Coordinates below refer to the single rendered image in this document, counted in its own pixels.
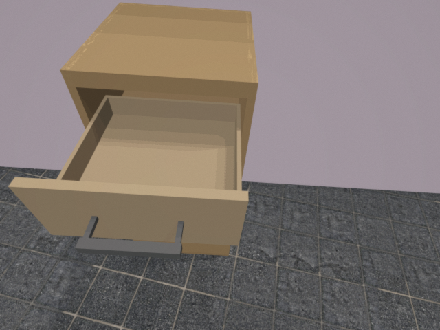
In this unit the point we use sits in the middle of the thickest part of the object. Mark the cabinet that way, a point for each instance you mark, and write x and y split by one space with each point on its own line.
168 52

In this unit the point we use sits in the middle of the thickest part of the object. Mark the handle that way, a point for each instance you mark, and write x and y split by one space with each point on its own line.
89 245

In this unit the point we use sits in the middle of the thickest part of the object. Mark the drawer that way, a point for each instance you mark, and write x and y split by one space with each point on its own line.
142 165

